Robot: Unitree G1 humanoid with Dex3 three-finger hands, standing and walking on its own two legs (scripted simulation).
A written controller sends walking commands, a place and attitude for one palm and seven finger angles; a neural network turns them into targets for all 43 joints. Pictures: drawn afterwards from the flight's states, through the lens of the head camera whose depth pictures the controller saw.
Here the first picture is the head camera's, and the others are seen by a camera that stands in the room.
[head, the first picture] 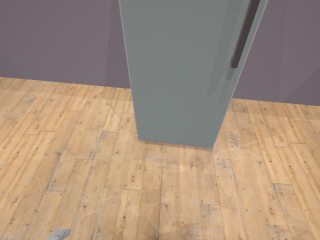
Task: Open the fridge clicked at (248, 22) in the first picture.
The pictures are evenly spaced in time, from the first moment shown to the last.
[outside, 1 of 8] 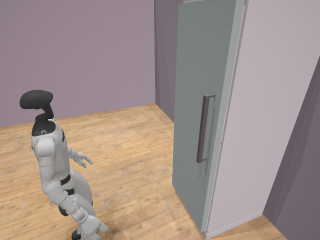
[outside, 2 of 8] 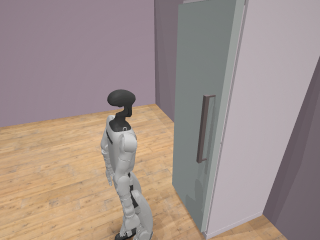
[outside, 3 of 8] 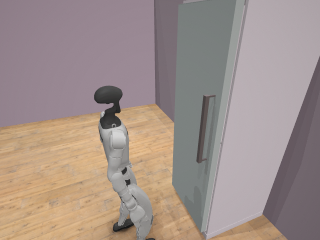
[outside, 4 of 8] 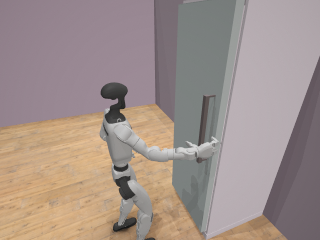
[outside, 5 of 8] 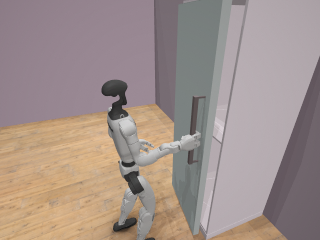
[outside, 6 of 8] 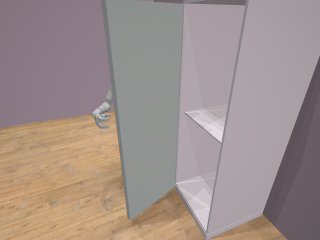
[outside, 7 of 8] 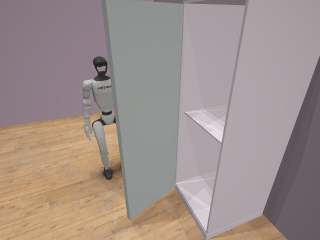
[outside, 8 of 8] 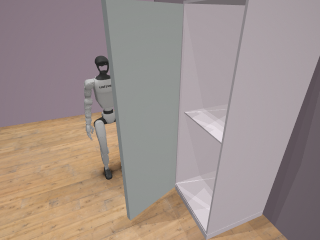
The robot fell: no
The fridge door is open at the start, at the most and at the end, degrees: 0 73 69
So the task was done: yes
